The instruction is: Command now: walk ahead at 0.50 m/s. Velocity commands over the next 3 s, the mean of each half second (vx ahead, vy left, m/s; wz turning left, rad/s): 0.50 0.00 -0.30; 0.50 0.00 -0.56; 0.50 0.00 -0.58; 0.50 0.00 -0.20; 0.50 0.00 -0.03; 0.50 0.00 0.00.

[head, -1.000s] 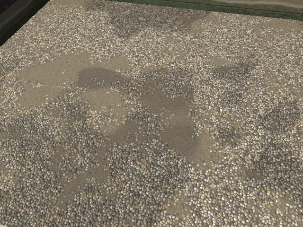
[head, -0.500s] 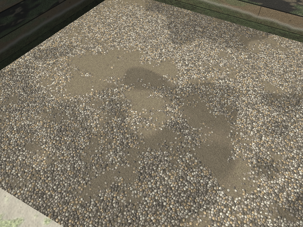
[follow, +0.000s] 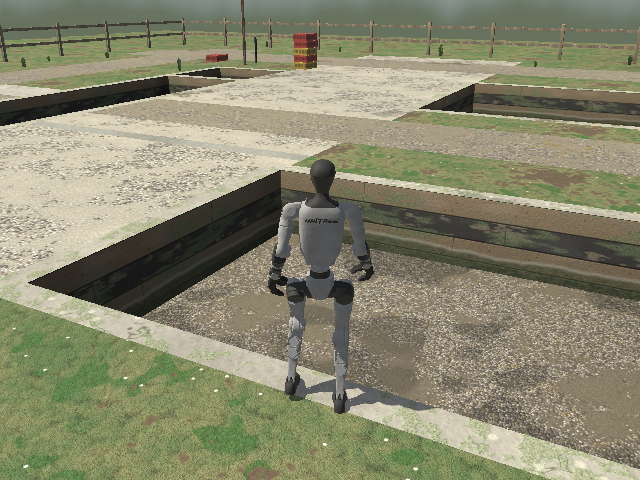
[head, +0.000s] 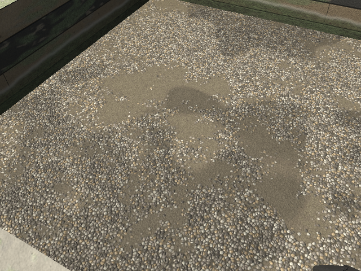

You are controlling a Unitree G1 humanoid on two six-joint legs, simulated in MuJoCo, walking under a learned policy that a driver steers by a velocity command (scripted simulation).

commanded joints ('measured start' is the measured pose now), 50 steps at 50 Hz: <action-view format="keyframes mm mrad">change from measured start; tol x16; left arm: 1 -94 144 43 -98 6 0 1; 50 -298 155 56 -210 11 93 -19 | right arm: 1 -102 -19 13 -95 -1 -14 8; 9 80 -134 -14 -79 -1 -47 -2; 23 -188 -114 -14 -185 -6 -55 -5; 50 -108 -13 42 -196 -24 -67 50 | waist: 1 -3 -159 -54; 7 -75 228 -37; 20 19 42 -104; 23 108 -292 25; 36 -24 -107 -76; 40 -50 204 -78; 50 20 -200 -2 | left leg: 1 148 -4 116 -149 -6 10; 5 415 66 50 -225 80 80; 8 319 277 -285 -489 -157 221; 13 233 215 -43 -440 136 199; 17 228 233 -22 -438 20 172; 22 -57 -5 211 -113 -187 6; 25 -341 -11 56 193 -276 -43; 38 566 100 30 -229 37 52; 41 382 272 -229 -432 -127 157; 50 254 3 226 -151 -122 5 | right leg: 1 -30 -190 180 -140 230 -128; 10 -339 24 117 472 -213 45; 20 101 36 -11 17 -44 -21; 24 226 -268 615 -159 124 -217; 29 -21 -150 402 -109 520 -159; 39 -335 79 223 135 -146 -9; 42 -275 49 145 251 -103 31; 47 -13 51 109 106 -25 -10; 50 -200 -21 354 -98 -190 -58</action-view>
